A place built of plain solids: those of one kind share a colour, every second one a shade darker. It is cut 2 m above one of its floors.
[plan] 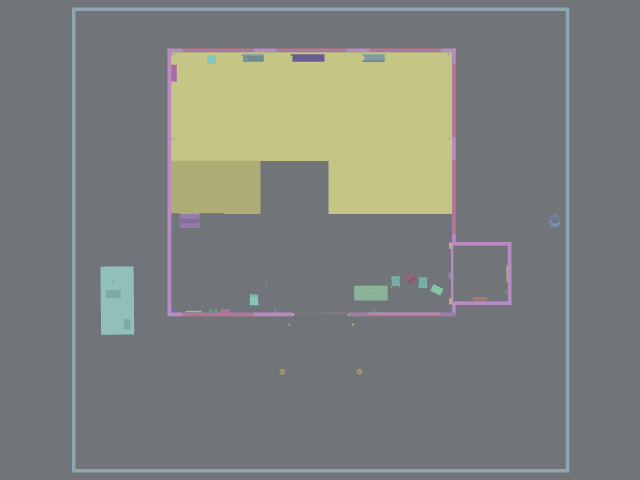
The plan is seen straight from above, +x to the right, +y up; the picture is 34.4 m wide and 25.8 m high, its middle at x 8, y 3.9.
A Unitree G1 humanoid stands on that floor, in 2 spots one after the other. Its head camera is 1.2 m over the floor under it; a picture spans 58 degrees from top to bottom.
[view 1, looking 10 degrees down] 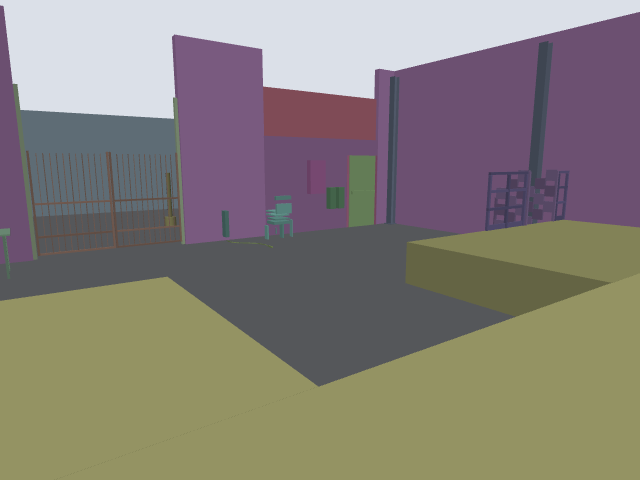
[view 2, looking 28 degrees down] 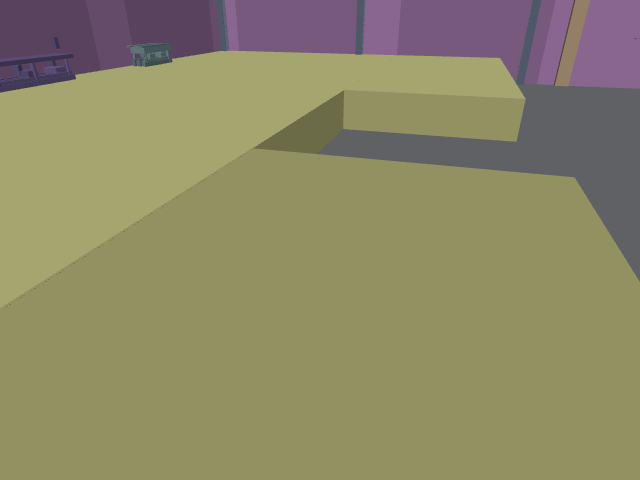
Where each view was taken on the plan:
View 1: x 9.70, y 9.95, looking -125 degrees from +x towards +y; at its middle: ground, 10.70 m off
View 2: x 1.00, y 6.30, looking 17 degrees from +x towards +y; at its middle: raised_floor_bank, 2.56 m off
